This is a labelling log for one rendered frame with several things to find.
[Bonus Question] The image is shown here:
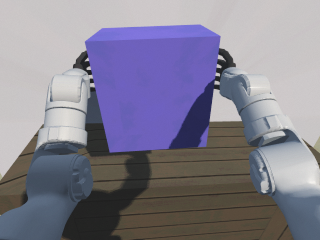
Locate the robot left upper arm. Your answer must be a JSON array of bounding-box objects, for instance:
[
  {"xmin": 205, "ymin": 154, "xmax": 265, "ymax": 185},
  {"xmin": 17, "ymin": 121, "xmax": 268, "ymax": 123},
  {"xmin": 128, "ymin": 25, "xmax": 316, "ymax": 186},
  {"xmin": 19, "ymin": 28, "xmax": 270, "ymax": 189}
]
[{"xmin": 0, "ymin": 154, "xmax": 94, "ymax": 240}]

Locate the left robot forearm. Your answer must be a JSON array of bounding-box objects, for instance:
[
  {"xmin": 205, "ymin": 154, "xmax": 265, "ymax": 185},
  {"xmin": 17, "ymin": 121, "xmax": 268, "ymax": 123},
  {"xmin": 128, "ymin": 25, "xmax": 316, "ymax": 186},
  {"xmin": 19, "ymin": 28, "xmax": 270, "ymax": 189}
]
[{"xmin": 25, "ymin": 68, "xmax": 91, "ymax": 197}]

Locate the right robot forearm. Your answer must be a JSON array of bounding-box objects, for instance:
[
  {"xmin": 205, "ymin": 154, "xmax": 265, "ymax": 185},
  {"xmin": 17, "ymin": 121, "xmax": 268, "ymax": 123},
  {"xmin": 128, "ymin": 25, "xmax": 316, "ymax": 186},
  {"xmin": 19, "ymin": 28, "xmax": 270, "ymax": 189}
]
[{"xmin": 219, "ymin": 67, "xmax": 320, "ymax": 184}]

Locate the robot right upper arm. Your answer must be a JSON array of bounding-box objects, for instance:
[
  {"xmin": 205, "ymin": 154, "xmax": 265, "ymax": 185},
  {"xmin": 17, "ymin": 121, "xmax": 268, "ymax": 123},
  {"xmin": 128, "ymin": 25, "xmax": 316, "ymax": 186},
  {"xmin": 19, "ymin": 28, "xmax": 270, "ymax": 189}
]
[{"xmin": 249, "ymin": 140, "xmax": 320, "ymax": 240}]

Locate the robot left hand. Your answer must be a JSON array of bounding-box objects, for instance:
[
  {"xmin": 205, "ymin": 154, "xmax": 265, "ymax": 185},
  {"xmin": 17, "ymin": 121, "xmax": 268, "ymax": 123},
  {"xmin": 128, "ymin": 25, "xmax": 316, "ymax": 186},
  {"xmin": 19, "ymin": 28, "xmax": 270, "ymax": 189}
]
[{"xmin": 73, "ymin": 51, "xmax": 96, "ymax": 92}]

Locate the pedestal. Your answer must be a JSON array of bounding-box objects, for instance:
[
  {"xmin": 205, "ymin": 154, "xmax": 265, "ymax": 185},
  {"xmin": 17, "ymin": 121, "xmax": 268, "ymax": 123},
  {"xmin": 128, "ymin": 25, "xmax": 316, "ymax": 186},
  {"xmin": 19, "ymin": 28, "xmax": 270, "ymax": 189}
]
[{"xmin": 0, "ymin": 121, "xmax": 320, "ymax": 240}]

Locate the carton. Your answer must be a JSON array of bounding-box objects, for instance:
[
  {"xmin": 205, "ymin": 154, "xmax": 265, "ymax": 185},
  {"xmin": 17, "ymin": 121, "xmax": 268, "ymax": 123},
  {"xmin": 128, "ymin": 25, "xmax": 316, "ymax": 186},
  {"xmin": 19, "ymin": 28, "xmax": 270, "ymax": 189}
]
[{"xmin": 85, "ymin": 24, "xmax": 221, "ymax": 153}]

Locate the robot right hand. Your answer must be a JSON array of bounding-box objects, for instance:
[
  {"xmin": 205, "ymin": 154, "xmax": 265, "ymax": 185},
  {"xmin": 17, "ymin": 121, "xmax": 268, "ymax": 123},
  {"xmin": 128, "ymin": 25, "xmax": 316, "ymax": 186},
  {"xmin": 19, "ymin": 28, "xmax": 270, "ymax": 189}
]
[{"xmin": 214, "ymin": 48, "xmax": 236, "ymax": 90}]

